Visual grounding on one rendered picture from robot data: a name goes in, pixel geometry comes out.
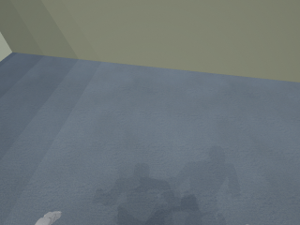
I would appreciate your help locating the robot left hand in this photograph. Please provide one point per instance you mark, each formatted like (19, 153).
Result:
(49, 218)

